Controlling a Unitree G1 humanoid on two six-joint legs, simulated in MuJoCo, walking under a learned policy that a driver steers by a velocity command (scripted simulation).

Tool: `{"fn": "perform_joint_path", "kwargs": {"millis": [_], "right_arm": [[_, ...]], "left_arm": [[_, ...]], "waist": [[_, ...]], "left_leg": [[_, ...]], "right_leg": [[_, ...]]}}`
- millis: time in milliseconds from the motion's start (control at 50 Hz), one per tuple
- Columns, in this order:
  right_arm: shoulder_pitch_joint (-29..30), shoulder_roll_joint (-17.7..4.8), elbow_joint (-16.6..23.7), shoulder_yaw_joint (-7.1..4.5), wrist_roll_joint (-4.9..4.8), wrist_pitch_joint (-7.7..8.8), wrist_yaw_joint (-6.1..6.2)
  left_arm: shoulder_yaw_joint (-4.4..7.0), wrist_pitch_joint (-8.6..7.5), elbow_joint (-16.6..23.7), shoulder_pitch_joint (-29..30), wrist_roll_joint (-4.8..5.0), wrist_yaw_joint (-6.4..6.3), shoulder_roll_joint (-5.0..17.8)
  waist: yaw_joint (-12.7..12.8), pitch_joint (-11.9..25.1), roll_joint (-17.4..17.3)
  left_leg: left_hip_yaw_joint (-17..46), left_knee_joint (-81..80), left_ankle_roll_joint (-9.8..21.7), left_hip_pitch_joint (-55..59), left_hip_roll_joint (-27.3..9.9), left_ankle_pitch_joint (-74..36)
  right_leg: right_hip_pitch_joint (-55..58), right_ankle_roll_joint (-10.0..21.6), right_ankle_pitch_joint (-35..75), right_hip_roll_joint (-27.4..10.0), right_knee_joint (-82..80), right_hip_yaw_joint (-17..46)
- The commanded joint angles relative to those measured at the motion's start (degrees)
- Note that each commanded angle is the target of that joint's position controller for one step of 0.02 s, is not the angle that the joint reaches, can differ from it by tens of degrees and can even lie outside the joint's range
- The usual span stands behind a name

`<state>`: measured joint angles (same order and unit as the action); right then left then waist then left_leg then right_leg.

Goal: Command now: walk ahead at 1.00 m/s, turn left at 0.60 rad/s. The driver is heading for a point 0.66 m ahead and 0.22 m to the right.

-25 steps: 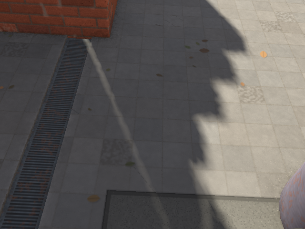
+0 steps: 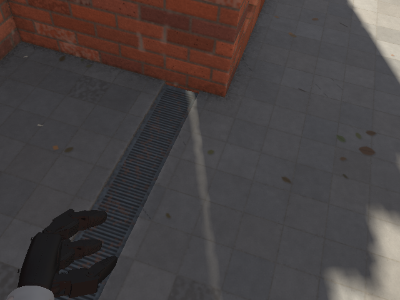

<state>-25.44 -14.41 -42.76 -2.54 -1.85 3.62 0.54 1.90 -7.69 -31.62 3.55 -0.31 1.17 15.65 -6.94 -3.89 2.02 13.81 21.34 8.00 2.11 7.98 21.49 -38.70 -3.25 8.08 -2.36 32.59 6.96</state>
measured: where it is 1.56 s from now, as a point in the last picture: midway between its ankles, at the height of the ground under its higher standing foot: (190, 185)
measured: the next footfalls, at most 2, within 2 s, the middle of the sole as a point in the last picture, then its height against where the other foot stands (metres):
right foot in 0.10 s outside the picture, level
left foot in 0.54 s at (144, 229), level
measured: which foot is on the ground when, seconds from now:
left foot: down 0.00-0.10, up 0.12-0.52, down 0.54-0.90, up 0.92-1.00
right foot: up 0.00-0.08, down 0.10-0.56, up 0.58-0.88, down 0.90-1.00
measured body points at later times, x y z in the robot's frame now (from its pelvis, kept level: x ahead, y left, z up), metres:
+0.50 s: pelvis +0.46 -0.04 -0.01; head +0.49 -0.04 +0.44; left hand +0.37 +0.21 -0.13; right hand +0.78 -0.22 +0.00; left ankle +0.67 +0.10 -0.71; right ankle +0.29 -0.15 -0.74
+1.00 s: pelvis +0.78 -0.10 -0.01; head +0.82 -0.12 +0.43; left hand +1.08 +0.05 -0.07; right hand +0.75 -0.39 -0.14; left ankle +0.73 +0.08 -0.68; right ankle +0.86 -0.21 -0.74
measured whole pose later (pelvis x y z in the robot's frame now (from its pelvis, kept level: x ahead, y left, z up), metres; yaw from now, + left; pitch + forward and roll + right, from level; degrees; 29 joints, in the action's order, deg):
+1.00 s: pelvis +0.78 -0.10 -0.01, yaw -18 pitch +0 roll +1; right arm -15.9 -19.0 -48.2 -2.0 -0.4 3.5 0.2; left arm -0.3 -4.1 -35.6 -1.2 -1.6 2.0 15.9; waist -3.2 -5.0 -0.6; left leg 1.8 56.6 -3.7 -15.8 -0.9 31.2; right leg -26.1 2.5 -6.4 2.8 32.3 2.6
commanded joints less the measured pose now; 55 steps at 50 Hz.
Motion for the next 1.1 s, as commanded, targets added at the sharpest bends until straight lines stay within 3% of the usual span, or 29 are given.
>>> {"fn": "perform_joint_path", "kwargs": {"millis": [20,60,100,120,140,160,180,200,220,240,300,400,480,520,540,560,580,600,640,680,720,800,880,900,920,940,980,1040,1100], "right_arm": [[-1.5,-7.5,0.2,-2.35,-0.2,0.48,0.82],[-1.2,-9.3,-0.7,-3.22,0.56,-0.28,1.16],[4.5,-12.0,0.7,-3.55,3.11,-0.98,0.15],[6.7,-7.1,2.6,-1.83,4.45,-0.57,-0.18],[-9.1,1.2,2.0,0.39,-0.06,0.4,-0.76],[-3.8,-5.1,0.6,0.33,-1.45,0.61,-0.38],[7.1,-8.5,2.8,-0.3,-0.65,1.27,-0.68],[14.3,-7.8,4.6,0.06,0.88,2.31,-0.66],[19.1,-6.6,6.0,0.03,2.2,3.32,-0.83],[18.0,-5.2,6.7,0.21,2.06,3.69,-1.31],[18.6,-3.9,7.4,0.81,2.55,4.07,-1.17],[32.3,-3.0,12.3,2.0,2.78,5.97,-2.82],[33.0,-6.9,13.1,-0.31,1.26,5.74,-1.78],[24.7,-10.2,12.4,-2.45,0.85,5.71,-0.72],[11.7,-11.9,10.4,-3.41,0.57,5.36,0.09],[0.6,-16.9,8.6,-4.54,1.95,4.32,0.58],[0.3,-16.5,6.6,-4.13,1.92,3.84,-0.74],[3.1,-10.3,6.9,-3.03,1.99,3.29,-0.68],[10.2,-6.2,5.6,-1.81,2.84,2.63,-1.0],[13.7,-4.6,4.0,-1.34,3.24,3.05,-1.19],[17.6,-5.6,3.1,-1.51,1.68,3.35,-1.22],[18.3,-12.4,1.6,-3.68,-0.11,2.65,-0.12],[14.5,-14.3,-1.2,-3.76,0.01,3.69,-0.68],[12.9,-12.1,-0.9,-2.8,0.35,3.67,-0.86],[4.2,-7.1,-1.1,-0.83,1.92,3.39,-0.95],[-0.3,-7.8,-2.8,0.13,1.9,2.14,-0.9],[3.3,-11.7,-3.0,-0.29,1.23,-0.43,0.05],[4.2,-11.0,-3.2,-0.08,2.36,-3.76,1.56],[5.0,-7.6,-3.2,0.97,2.54,-4.29,2.22]], "left_arm": [[1.81,-1.19,5.2,7.4,1.31,0.58,4.8],[3.38,-1.32,4.4,2.5,1.8,0.33,7.9],[5.51,-0.28,1.0,-16.4,3.19,-1.11,11.6],[5.14,0.69,-1.8,-31.6,2.48,-1.8,13.0],[5.53,0.21,-5.7,-32.7,0.5,0.15,16.6],[4.25,-0.06,-5.4,-32.0,0.44,0.61,8.9],[3.66,0.35,-6.0,-28.7,0.5,0.33,6.1],[3.6,0.64,-6.4,-27.2,0.18,0.75,7.1],[3.18,0.5,-7.2,-26.6,-0.32,1.39,6.4],[2.49,0.13,-7.7,-25.9,-0.89,1.38,4.6],[1.97,0.01,-9.2,-26.6,1.48,1.0,3.6],[3.27,1.24,-10.0,-28.3,2.66,-1.22,7.7],[2.99,2.38,-12.0,-32.9,3.62,-1.43,6.7],[3.28,3.1,-12.1,-32.2,2.99,-1.14,7.9],[3.09,3.33,-10.4,-28.9,1.62,-0.9,7.8],[1.27,3.03,-9.5,-34.5,1.43,-1.26,1.1],[-0.54,3.05,-8.7,-39.3,3.57,-1.7,-1.1],[0.64,3.47,-9.3,-34.0,3.91,-2.41,3.3],[1.32,3.9,-7.3,-23.4,1.57,-2.73,5.3],[1.21,4.71,-5.8,-22.0,1.25,-2.08,2.5],[0.33,5.23,-4.3,-19.3,1.33,-1.36,0.2],[-0.19,2.83,-3.9,-15.8,0.01,1.79,1.5],[1.6,2.98,-5.1,-19.1,-1.51,0.97,9.2],[2.05,2.85,-4.7,-21.0,-1.95,0.37,11.9],[1.55,3.05,-2.3,-18.5,-4.03,-0.49,15.1],[0.12,3.48,-2.3,-18.5,-3.46,-0.61,10.4],[0.58,3.47,-2.4,-13.6,0.03,0.93,9.1],[0.11,3.51,-2.9,-5.1,-1.17,1.68,8.5],[0.57,4.09,-4.8,-4.4,-1.46,1.26,8.9]], "waist": [[-0.2,-2.8,-6.9],[3.2,0.0,-9.5],[15.3,11.9,-11.4],[20.3,22.7,-5.0],[9.7,30.3,28.2],[13.5,22.8,20.3],[14.7,12.7,8.9],[13.9,7.4,-2.0],[12.4,3.5,-4.9],[9.2,3.9,-1.9],[6.7,1.4,0.0],[10.1,-3.9,0.2],[9.8,-1.8,2.0],[3.7,4.7,2.9],[-3.0,13.2,2.7],[-2.6,25.3,-11.1],[0.8,31.1,-26.7],[-0.1,20.3,-18.5],[2.4,6.9,-4.7],[6.6,4.3,-6.4],[8.4,2.0,-6.3],[8.9,7.1,-6.9],[13.9,8.4,-1.3],[14.4,10.7,2.2],[9.6,17.0,16.7],[9.2,25.0,14.5],[9.2,17.9,5.2],[4.9,11.6,2.8],[5.3,11.9,2.8]], "left_leg": [[6.8,-7.0,4.1,-10.4,-11.7,-17.7],[7.3,-1.0,3.1,-2.3,-14.3,-37.9],[4.2,20.3,0.6,-4.0,-13.2,-59.2],[3.2,41.2,-0.2,-18.2,-10.4,-41.9],[0.9,61.6,-4.3,-38.2,0.5,8.2],[-1.2,62.7,-3.1,-44.5,-4.5,4.7],[-3.8,60.8,-2.4,-45.4,-6.8,0.8],[-5.3,57.2,-2.1,-43.2,-8.0,-1.1],[-5.8,52.1,-2.1,-42.3,-8.7,-2.0],[-4.7,48.5,-2.4,-40.1,-9.8,-3.8],[-5.7,37.2,-5.6,-39.5,-10.9,-2.7],[-9.5,14.4,-9.0,-25.0,-7.7,-23.9],[-8.7,8.1,-9.3,-14.3,-6.6,-27.4],[-9.8,7.6,-7.2,-4.6,-6.3,-19.8],[-6.0,11.3,-4.7,11.1,-11.6,-14.9],[15.4,10.3,3.2,30.2,-26.9,-4.0],[37.8,0.5,8.2,31.7,-34.7,0.8],[32.1,-1.2,6.8,24.2,-31.0,-4.8],[12.4,0.2,5.8,5.9,-26.7,-38.9],[4.3,-2.4,5.0,-4.0,-24.4,-47.1],[-1.0,-5.9,4.4,-11.2,-23.8,-48.1],[-9.6,-8.6,0.1,-14.9,-19.1,-40.8],[-12.7,5.2,-4.4,-15.6,-16.4,-40.1],[-15.4,15.2,-7.0,-19.3,-12.6,-31.9],[-16.8,35.2,-10.6,-30.3,-6.3,9.0],[-9.0,41.7,-11.3,-30.6,-8.4,16.6],[-9.4,43.2,-12.3,-34.0,-11.4,11.9],[-9.4,33.0,-13.8,-23.6,-13.2,6.3],[-11.4,21.8,-13.7,-17.1,-12.0,0.7]], "right_leg": [[12.7,1.0,3.8,2.3,-5.7,-4.2],[15.3,2.8,-2.7,3.3,-5.5,-5.1],[35.0,6.3,-8.9,2.4,-1.5,-7.0],[57.1,7.9,-20.5,-5.3,5.7,3.5],[71.6,19.8,-45.4,-18.5,-10.1,41.2],[67.0,17.8,-56.7,-16.8,-17.6,48.1],[57.5,16.8,-48.7,-14.1,-18.0,38.0],[48.3,16.3,-37.7,-10.8,-18.4,32.0],[42.6,16.4,-29.4,-7.4,-18.8,26.8],[40.6,16.9,-26.9,-5.5,-19.7,24.9],[35.8,19.6,-20.9,-4.7,-21.7,22.9],[18.4,17.1,-19.6,-3.2,-26.5,17.7],[21.9,13.2,-13.7,-3.4,-20.9,17.3],[24.8,10.1,5.9,-0.9,-5.4,14.6],[17.2,8.2,4.8,0.7,10.2,13.0],[3.5,5.0,-18.4,6.7,33.0,6.7],[-5.0,4.0,-39.1,5.9,46.5,3.7],[-9.3,3.7,-36.8,2.4,49.4,2.7],[-6.8,2.8,-33.9,-0.1,46.4,-0.9],[-1.7,2.9,-35.7,-2.2,38.7,-0.4],[2.2,2.6,-33.3,-2.7,24.8,-1.7],[22.4,4.6,-4.8,1.6,2.6,-4.3],[35.5,7.8,-0.8,3.0,-1.9,-3.3],[41.5,8.7,15.2,-0.5,-2.1,-0.7],[52.4,16.5,41.3,-16.4,-2.0,17.6],[54.2,20.5,44.2,-18.8,-2.2,22.7],[45.4,19.5,20.4,-14.0,-6.6,18.1],[26.2,16.1,13.1,-10.3,-11.4,10.6],[21.7,15.9,4.6,-7.7,-13.1,5.7]]}}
